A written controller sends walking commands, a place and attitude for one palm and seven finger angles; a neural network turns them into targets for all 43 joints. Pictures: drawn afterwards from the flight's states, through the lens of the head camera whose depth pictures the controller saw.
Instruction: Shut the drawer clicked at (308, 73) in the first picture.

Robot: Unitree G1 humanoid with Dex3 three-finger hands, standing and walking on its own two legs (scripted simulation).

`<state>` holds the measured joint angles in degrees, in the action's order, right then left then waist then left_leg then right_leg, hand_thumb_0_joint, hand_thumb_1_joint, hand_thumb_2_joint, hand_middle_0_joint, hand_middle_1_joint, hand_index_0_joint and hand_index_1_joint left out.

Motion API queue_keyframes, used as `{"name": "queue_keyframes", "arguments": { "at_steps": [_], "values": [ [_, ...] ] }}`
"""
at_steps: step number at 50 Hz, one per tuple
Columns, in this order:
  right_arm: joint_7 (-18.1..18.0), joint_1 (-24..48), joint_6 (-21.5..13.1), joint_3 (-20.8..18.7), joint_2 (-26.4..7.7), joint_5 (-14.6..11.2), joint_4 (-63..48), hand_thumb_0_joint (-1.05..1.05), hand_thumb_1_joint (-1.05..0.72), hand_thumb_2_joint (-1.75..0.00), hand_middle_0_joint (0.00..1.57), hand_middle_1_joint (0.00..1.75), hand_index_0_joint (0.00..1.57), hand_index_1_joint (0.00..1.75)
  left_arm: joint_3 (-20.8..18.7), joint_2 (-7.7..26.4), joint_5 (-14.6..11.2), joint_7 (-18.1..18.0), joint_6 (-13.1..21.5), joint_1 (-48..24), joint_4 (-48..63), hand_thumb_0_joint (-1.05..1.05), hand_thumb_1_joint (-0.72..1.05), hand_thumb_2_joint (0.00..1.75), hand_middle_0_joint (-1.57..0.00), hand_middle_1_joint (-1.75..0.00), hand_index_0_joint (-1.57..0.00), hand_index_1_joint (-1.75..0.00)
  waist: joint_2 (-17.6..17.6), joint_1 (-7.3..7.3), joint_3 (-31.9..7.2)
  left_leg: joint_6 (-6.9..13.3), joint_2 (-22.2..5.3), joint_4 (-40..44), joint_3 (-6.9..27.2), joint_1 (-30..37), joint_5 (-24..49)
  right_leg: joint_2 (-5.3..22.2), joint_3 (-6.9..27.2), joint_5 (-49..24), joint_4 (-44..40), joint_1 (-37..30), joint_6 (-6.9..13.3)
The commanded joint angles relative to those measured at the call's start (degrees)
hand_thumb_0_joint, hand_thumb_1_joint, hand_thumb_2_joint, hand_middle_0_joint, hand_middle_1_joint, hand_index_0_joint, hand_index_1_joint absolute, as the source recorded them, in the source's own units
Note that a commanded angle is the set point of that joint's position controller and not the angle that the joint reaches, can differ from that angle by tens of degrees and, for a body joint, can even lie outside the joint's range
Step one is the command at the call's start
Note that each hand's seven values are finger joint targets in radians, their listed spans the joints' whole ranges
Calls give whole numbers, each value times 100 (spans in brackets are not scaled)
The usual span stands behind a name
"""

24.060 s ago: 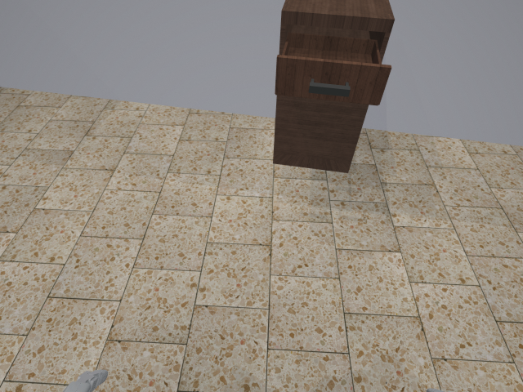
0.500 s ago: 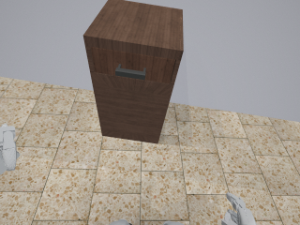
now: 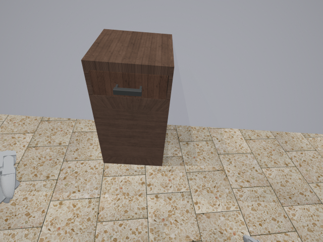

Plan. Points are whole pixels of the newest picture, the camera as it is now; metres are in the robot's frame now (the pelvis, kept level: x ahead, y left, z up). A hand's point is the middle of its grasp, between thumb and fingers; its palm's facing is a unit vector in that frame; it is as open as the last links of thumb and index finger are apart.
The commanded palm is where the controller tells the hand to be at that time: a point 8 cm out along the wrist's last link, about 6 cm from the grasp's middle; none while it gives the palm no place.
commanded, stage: stop stepping back and stand still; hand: left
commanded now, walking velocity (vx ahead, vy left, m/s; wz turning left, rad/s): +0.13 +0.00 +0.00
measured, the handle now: (128, 89) +0.82 +0.24 -0.07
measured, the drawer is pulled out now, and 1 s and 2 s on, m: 0.00 0.00 0.00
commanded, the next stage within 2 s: let the arm hang, fingers relaxed in 0.72 s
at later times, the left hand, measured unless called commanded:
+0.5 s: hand (19, 208) +0.12 +0.24 +0.17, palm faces +0.49 -0.76 -0.42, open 3.2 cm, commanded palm +0.07 +0.26 +0.19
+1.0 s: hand out of the picture +0.09 +0.24 -0.07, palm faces +0.10 -0.92 -0.38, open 3.0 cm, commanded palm none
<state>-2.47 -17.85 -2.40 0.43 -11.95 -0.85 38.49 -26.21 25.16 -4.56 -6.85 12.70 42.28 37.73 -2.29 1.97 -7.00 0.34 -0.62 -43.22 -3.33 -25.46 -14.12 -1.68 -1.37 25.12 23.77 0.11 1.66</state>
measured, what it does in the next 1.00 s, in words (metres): steps on the spot: left foot, then right foot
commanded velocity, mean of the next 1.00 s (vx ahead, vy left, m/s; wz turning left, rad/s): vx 0.00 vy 0.00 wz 0.00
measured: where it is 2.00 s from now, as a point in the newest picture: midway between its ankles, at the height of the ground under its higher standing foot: outside the picture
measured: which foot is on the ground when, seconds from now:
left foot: up 0.00-0.00, down 0.02-0.30, up 0.32-0.54, down 0.56-1.00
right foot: down 0.00-0.08, up 0.10-0.26, down 0.28-1.00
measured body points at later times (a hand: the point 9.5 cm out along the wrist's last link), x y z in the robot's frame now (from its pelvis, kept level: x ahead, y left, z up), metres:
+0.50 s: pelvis -0.05 -0.02 +0.01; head -0.06 -0.03 +0.46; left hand +0.09 +0.28 +0.19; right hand +0.09 -0.26 -0.09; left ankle -0.04 +0.10 -0.70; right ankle -0.01 -0.11 -0.73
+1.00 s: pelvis -0.06 +0.00 +0.00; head -0.05 -0.02 +0.45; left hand +0.08 +0.29 -0.05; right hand +0.10 -0.24 -0.12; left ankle -0.05 +0.11 -0.73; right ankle -0.01 -0.11 -0.73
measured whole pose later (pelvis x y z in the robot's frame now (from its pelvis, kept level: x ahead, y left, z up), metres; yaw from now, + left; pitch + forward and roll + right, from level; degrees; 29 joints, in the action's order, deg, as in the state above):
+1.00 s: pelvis -0.06 +0.00 +0.00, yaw +3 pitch -1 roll +0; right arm 0.9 -7.7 -1.1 -0.4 -15.5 1.1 45.3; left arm -4.8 15.7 2.2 -0.2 -2.0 17.2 -23.8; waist 2.7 -0.5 1.0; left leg 1.5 0.4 -35.9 -3.0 -17.7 -17.7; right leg 2.8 -4.8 15.2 36.1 20.3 0.5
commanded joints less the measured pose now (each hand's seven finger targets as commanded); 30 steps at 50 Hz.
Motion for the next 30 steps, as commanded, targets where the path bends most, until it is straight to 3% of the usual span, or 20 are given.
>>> {"name": "queue_keyframes", "arguments": {
  "at_steps": [1, 2, 3, 4, 5, 6, 7, 8, 11, 13, 14, 15, 16, 18, 21, 25, 26, 28, 29, 30],
  "values": [
    [-268, 949, -554, -290, -805, -38, -870, 0, -90, -90, 20, 30, 20, 30, 235, 370, 170, -242, 68, -2037, -345, 0, 90, 90, -140, -160, -140, -160, 447, -465, 892, 455, -78, 1759, 190, 1776, 713, 840, 142, -3211, 1338, 1720, -16],
    [-303, 932, -619, -311, -881, -63, -938, 0, -90, -90, 20, 30, 20, 30, 343, 372, 216, -255, 123, -2312, -82, 0, 90, 90, -140, -160, -140, -160, 1041, -459, 582, 805, -666, 1771, 982, 2552, 1945, 497, -147, -3028, 2337, 2274, -403],
    [-231, 755, -649, -296, -845, -23, -1005, 0, -90, -90, 20, 30, 20, 30, 278, 491, 270, -304, 162, -2486, 267, 0, 90, 90, -140, -160, -140, -160, 1462, -426, 310, 1362, -1411, 1716, 2273, 3093, 3042, 181, -17, -1110, 3349, 3091, -513],
    [-164, 702, -712, -250, -690, 87, -997, 0, -90, -90, 20, 30, 20, 30, 229, 605, 272, -288, 212, -2374, 539, 0, 90, 90, -140, -160, -140, -160, 1484, -443, 216, 1633, -1802, 2189, 3339, 3102, 2765, 68, 346, 385, 3967, 3555, -357],
    [-104, 776, -783, -263, -634, 127, -978, 0, -90, -90, 20, 30, 20, 30, 188, 713, 280, -246, 219, -2136, 957, 0, 90, 90, -140, -160, -140, -160, 929, -373, 220, 1547, -1852, 2477, 3404, 2471, 2174, 247, 625, 609, 4072, 3220, -200],
    [-43, 956, -829, -304, -663, 66, -994, 0, -90, -90, 20, 30, 20, 30, 114, 747, 274, -209, 193, -1800, 1137, 0, 90, 90, -140, -160, -140, -160, 373, -257, 398, 1385, -1762, 2577, 2837, 1618, 1539, 428, 661, 576, 3640, 2743, -199],
    [-5, 1026, -886, -359, -740, 25, -1046, 0, -90, -90, 20, 30, 20, 30, -204, 983, 236, -238, 213, -1357, 1465, 0, 90, 90, -140, -160, -140, -160, 271, -158, 240, 1137, -1503, 2540, 2141, 1131, 993, 420, 510, 296, 3022, 2125, -190],
    [26, 1151, -903, -298, -658, 22, -1055, 0, -90, -90, 20, 30, 20, 30, -303, 869, 196, -268, 230, -654, 1486, 0, 90, 90, -140, -160, -140, -160, 790, -134, 234, 934, -1259, 2653, 1565, 554, 195, 362, 239, 75, 2514, 1536, -199],
    [24, 1261, -789, -210, -548, 27, -1339, 0, -90, -90, 20, 30, 20, 30, -756, 984, 265, -359, 348, 192, 1343, 0, 90, 90, -140, -160, -140, -160, 2218, -81, 429, 445, -838, 2991, 770, -1536, -2470, 118, -382, -334, 1785, -282, -161],
    [11, 1125, -628, -235, -493, 61, -1401, 0, -90, -90, 20, 30, 20, 30, -810, 860, 297, -366, 419, 272, 880, 0, 90, 90, -140, -160, -140, -160, 1581, -113, 636, 193, -544, 2255, 410, -2069, -2463, 224, -195, -230, 1101, -612, -89],
    [3, 1072, -547, -284, -452, 57, -1363, 0, -90, -90, 20, 30, 20, 30, -788, 837, 295, -350, 422, 54, 546, 0, 90, 90, -140, -160, -140, -160, 364, -143, 862, 32, -204, 1029, 112, -1777, -2061, 640, 551, 394, 80, 162, 88],
    [-7, 1079, -473, -382, -505, 48, -1352, 0, -90, -90, 20, 30, 20, 30, -768, 861, 257, -323, 393, -210, 384, 0, 90, 90, -140, -160, -140, -160, -1054, -203, 976, -91, 110, -808, 132, -1126, -1679, 1640, 2489, 1802, -1415, 1646, 489],
    [-39, 1031, -451, -400, -620, 78, -1239, 0, -90, -90, 20, 30, 20, 30, -569, 737, 234, -312, 335, -682, 241, 0, 90, 90, -140, -160, -140, -160, -1301, -273, 1131, -99, 71, -1755, 436, -840, -1296, 2230, 3308, 2390, -1990, 2447, 698],
    [-82, 823, -458, -423, -635, 76, -1000, 0, -90, -90, 20, 30, 20, 30, -376, 563, 258, -269, 338, -977, -175, 0, 90, 90, -140, -160, -140, -160, -1071, -478, 1090, -53, -126, -1848, 548, -422, -747, 1872, 2525, 1947, -1744, 2598, 528],
    [-180, 984, -493, -309, -566, 68, -962, 0, -90, -90, 20, 30, 20, 30, 67, 271, 283, -258, 290, -1173, -350, 0, 90, 90, -140, -160, -140, -160, -658, -372, 771, 19, -153, -447, 129, 366, -514, 1402, 1085, 694, -1177, 2242, 450],
    [-284, 1066, -732, -288, -590, 115, -972, 0, -90, -90, 20, 30, 20, 30, 400, 241, 381, -325, 294, -1569, 319, 0, 90, 90, -140, -160, -140, -160, -583, -239, 748, 189, 23, 1390, -65, 1190, -498, 1222, 938, 488, -1058, 1853, 212],
    [-282, 1008, -774, -291, -624, 125, -989, 0, -90, -90, 20, 30, 20, 30, 358, 326, 385, -331, 328, -1641, 710, 0, 90, 90, -140, -160, -140, -160, -191, -246, 624, 237, -42, 1853, 102, 1438, -459, 1115, 875, 271, -788, 1705, 90],
    [-270, 1045, -819, -318, -751, 133, -1155, 0, -90, -90, 20, 30, 20, 30, 175, 530, 378, -349, 405, -1540, 1389, 0, 90, 90, -140, -160, -140, -160, 993, -174, 486, 476, -746, 2411, 1088, 1549, -98, 588, 457, -522, 230, 1576, -200],
    [-233, 1049, -842, -293, -768, 110, -1222, 0, -90, -90, 20, 30, 20, 30, 15, 670, 402, -376, 454, -1470, 1609, 0, 90, 90, -140, -160, -140, -160, 1328, -137, 344, 567, -1057, 2436, 1470, 1537, 620, 373, 208, -1126, 720, 1503, -312],
    [-197, 1032, -867, -277, -679, 93, -1215, 0, -90, -90, 20, 30, 20, 30, -165, 755, 374, -376, 473, -1110, 1501, 0, 90, 90, -140, -160, -140, -160, 1384, -93, 186, 532, -1105, 2404, 1402, 1416, 940, 303, 110, -1238, 781, 1328, -341]
  ]
}}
